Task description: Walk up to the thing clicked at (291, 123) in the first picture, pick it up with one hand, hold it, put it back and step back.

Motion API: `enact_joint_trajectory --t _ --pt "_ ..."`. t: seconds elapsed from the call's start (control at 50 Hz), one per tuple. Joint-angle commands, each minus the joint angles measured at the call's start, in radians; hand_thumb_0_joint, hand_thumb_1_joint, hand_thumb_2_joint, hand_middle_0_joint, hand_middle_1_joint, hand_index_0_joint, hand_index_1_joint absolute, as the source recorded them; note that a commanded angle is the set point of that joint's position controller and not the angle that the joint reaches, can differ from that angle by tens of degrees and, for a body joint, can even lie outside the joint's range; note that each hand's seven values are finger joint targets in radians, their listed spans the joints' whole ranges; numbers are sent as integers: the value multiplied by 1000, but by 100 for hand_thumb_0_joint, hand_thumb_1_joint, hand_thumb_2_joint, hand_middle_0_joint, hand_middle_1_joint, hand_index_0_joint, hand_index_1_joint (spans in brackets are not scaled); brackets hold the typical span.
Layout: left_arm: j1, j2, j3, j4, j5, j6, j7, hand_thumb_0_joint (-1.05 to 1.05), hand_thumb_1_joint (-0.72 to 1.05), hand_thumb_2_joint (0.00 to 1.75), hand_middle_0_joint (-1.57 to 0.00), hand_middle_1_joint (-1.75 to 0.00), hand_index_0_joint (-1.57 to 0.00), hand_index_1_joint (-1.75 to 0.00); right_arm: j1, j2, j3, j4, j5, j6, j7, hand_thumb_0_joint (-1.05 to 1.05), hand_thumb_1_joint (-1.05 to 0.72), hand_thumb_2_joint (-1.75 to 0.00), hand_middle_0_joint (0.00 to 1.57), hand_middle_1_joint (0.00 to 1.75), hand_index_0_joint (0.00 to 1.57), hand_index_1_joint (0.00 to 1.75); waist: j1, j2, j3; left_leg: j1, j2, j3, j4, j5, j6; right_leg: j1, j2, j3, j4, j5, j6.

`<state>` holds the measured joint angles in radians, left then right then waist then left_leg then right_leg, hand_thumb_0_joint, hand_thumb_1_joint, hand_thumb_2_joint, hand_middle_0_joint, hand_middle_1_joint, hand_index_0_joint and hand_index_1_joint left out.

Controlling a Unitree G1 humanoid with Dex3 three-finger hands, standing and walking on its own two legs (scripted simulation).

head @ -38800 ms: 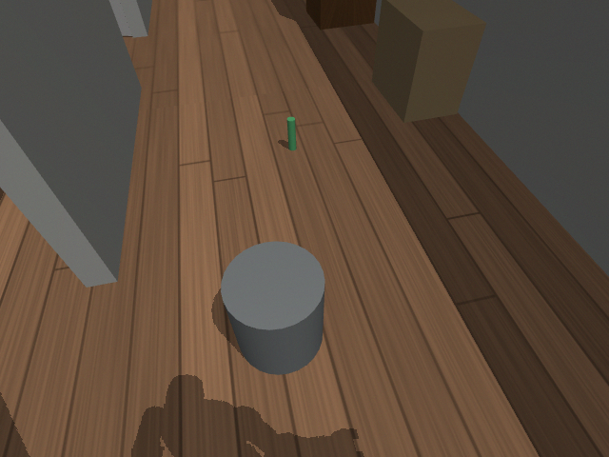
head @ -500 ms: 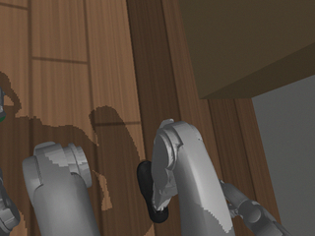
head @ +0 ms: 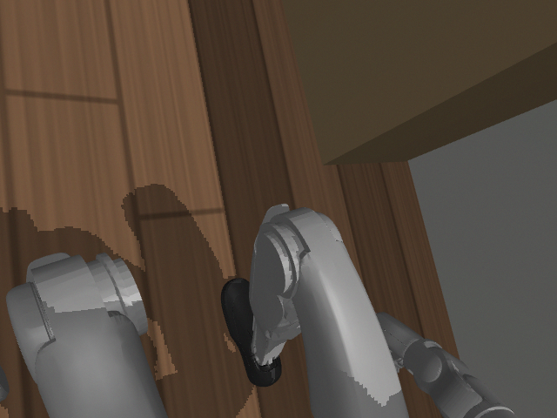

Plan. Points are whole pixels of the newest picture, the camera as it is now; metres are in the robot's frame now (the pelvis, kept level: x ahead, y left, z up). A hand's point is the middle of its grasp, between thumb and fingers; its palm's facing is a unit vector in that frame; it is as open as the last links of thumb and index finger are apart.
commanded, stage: lower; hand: left
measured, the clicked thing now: out of the picture +0.43 +0.30 -0.17
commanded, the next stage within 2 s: loosen in 0.40 s
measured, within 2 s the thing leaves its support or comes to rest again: rests again in 0.50 s
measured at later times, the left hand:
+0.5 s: hand out of the picture +0.43 +0.28 -0.17, palm faces +0.36 -0.93 +0.00, open 5.4 cm
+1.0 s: hand out of the picture +0.43 +0.28 -0.17, palm faces +0.37 -0.93 +0.02, open 11.5 cm
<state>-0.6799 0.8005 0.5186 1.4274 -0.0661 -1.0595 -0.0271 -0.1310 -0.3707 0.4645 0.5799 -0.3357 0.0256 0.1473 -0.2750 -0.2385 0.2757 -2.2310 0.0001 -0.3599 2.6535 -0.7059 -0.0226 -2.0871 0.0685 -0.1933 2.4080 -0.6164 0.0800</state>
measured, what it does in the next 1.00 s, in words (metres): stands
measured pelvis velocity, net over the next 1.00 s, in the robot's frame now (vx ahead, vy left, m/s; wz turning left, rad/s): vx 0.00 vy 0.01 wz -0.04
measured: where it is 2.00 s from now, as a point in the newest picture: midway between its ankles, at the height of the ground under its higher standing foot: (189, 389)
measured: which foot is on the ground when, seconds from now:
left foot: down 0.00-1.00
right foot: down 0.00-1.00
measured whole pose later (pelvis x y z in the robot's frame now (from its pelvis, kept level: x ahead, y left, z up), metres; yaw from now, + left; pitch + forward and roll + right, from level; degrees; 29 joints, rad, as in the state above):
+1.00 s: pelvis +0.00 +0.01 +0.00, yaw -2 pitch +12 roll -19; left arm -0.66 0.84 0.50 1.45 -0.08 -1.11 0.02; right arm -0.16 -0.37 0.52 0.55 -0.36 0.02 0.15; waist -0.27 -0.28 0.31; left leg -2.21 0.01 -0.41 2.67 -0.72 -0.01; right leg -2.05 0.09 -0.23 2.38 -0.61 0.08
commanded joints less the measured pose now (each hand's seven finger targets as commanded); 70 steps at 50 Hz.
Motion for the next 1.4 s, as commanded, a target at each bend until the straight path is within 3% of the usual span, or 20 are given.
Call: enact_joint_trajectory --t 0.0,0.12,0.18,0.4,0.48,0.5,0.54,0.62,0.68,0.76,0.98,1.1,1.2,1.24,1.26,1.32,1.34,1.38 --pt "-211 156 -11 -133 1 -85 10 0 59 126 -128 -136 -130 -135 33 -349 -111 -20 -11 11 -16 0 -89 -90 20 30 20 30 -88 519 -577 402 62 95 -338 120 -9 273 23 -147 -155 171 -82" --pt "-206 183 -3 -132 8 -96 32 0 62 126 -126 -134 -128 -133 23 -354 -102 -18 -18 13 -16 0 -89 -90 20 30 20 30 -85 548 -552 413 69 85 -343 132 -14 271 26 -149 -148 180 -84" --pt "-225 195 -4 -133 15 -104 42 0 59 126 -131 -136 -132 -135 16 -357 -97 -23 -20 16 -14 0 -89 -90 20 30 20 30 -98 549 -535 407 72 73 -350 110 -15 262 26 -158 -145 165 -83" --pt "-218 181 -27 -97 16 -123 50 0 64 126 -129 -134 -130 -133 1 -363 -81 -30 -29 16 -11 0 -89 -90 20 30 20 30 -113 531 -514 411 76 50 -349 111 -16 258 32 -169 -144 171 -79" --pt "-198 188 -20 -85 6 -130 53 0 63 125 -127 -131 -127 -131 -2 -356 -72 -37 -33 13 -11 0 -88 -90 20 30 20 30 -105 501 -521 381 69 70 -324 94 -4 287 41 -165 -167 162 -77" --pt "-194 189 -22 -90 5 -132 54 0 60 117 -131 -127 -132 -126 -3 -354 -70 -33 -35 11 -12 0 -89 -90 20 30 20 30 -101 509 -522 386 69 75 -321 107 -3 298 42 -161 -169 173 -77" --pt "-206 197 -18 -102 1 -136 56 0 49 101 -116 -111 -118 -110 -4 -354 -69 -35 -35 10 -11 0 -90 -89 20 30 20 30 -100 511 -528 388 71 76 -318 110 -3 297 45 -160 -170 176 -77" --pt "-203 210 -3 -102 -3 -146 56 0 32 69 -102 -89 -103 -86 -7 -361 -69 -34 -37 9 -12 0 -90 -89 20 30 20 30 -103 533 -518 405 77 65 -331 101 -8 288 44 -168 -161 169 -79" --pt "-206 215 -5 -106 7 -145 54 0 15 59 -92 -76 -94 -73 -14 -363 -69 -35 -38 13 -14 0 -91 -89 20 30 20 30 -108 552 -497 408 81 56 -343 101 -14 270 40 -171 -154 164 -80" --pt "-182 199 -8 -109 1 -135 50 0 -11 41 -66 -52 -66 -52 -13 -361 -70 -38 -37 14 -14 0 -91 -90 20 30 20 30 -98 534 -504 406 82 58 -340 108 -12 278 42 -170 -158 170 -79" --pt "-201 180 -27 -101 -12 -132 41 0 -33 22 -39 -26 -38 -26 0 -367 -71 -31 -33 14 -13 0 -92 -90 20 30 20 30 -118 514 -498 394 77 49 -336 100 -9 281 43 -178 -167 170 -77" --pt "-188 201 -8 -97 -12 -135 45 0 -44 12 -15 -9 -14 -9 -4 -360 -67 -37 -35 16 -15 0 -90 -90 20 30 20 30 -100 514 -509 393 78 58 -332 107 -7 292 46 -171 -169 169 -80" --pt "-182 318 77 -214 -3 -133 39 0 -51 6 -8 -1 -7 -2 -4 -368 -79 -39 -31 25 -23 0 -90 -90 20 30 20 30 -53 606 -550 449 88 64 -356 135 -17 292 38 -158 -151 179 -86" --pt "-185 320 93 -302 -3 -121 21 0 -52 5 -7 -1 -6 -2 3 -370 -97 -51 -27 32 -24 0 -91 -90 20 30 20 30 -44 655 -590 498 90 66 -380 161 -27 289 31 -153 -145 189 -89" --pt "-157 356 127 -331 -4 -105 14 0 -54 6 -7 -1 -6 -2 15 -365 -106 -43 -23 34 -26 0 -91 -90 20 30 20 30 -22 684 -623 517 91 74 -383 171 -27 293 32 -143 -144 194 -91" --pt "-155 315 105 -444 -17 -37 -31 0 -56 4 -8 -1 -7 -2 39 -365 -152 -56 2 39 -32 0 -92 -91 20 30 20 30 -13 736 -691 544 88 91 -417 178 -29 286 24 -124 -153 200 -97" --pt "-129 253 63 -464 -24 -5 -57 0 -58 5 -8 -2 -7 -3 42 -354 -165 -69 14 40 -35 0 -92 -91 20 30 20 30 -15 720 -703 541 85 100 -424 178 -27 276 22 -118 -165 199 -97" --pt "-73 211 31 -463 -39 64 -106 0 -58 3 -8 -1 -7 -2 57 -345 -191 -66 46 39 -44 0 -92 -90 20 30 20 30 2 681 -684 487 77 114 -431 163 -17 246 20 -108 -178 189 -99"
